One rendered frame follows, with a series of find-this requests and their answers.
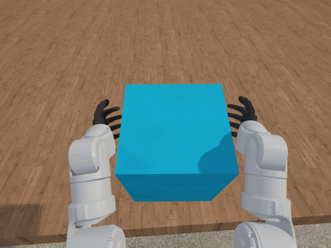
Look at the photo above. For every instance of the robot left forearm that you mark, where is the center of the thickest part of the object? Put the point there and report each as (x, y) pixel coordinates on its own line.
(89, 172)

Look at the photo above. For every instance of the left robot upper arm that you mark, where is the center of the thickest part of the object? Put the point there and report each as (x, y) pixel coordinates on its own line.
(106, 236)

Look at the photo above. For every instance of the robot right hand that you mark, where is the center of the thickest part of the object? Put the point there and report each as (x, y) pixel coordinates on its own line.
(248, 113)

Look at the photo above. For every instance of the right robot upper arm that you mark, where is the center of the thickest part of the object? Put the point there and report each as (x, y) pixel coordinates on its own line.
(262, 235)

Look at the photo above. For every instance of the robot right forearm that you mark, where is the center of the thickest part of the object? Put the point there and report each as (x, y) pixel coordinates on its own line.
(266, 159)

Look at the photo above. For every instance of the robot left hand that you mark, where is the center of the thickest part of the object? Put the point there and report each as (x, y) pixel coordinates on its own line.
(100, 116)

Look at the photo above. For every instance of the carton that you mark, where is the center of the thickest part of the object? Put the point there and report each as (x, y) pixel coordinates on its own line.
(175, 143)

